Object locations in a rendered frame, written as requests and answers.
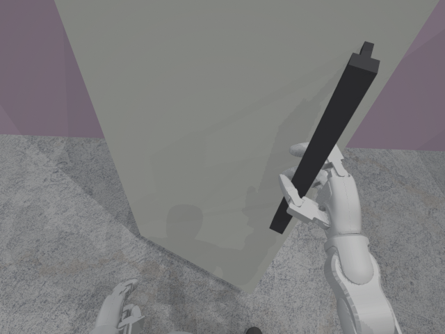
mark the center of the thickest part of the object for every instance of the robot right forearm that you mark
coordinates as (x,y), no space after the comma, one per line
(354,276)

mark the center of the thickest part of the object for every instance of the fridge door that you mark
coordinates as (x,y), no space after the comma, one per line
(200,100)

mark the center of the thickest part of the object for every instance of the handle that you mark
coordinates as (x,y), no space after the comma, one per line
(356,79)

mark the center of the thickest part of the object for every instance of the robot left hand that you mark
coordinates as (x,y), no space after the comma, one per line
(127,319)

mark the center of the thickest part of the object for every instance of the robot right hand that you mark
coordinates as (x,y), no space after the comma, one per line
(337,192)

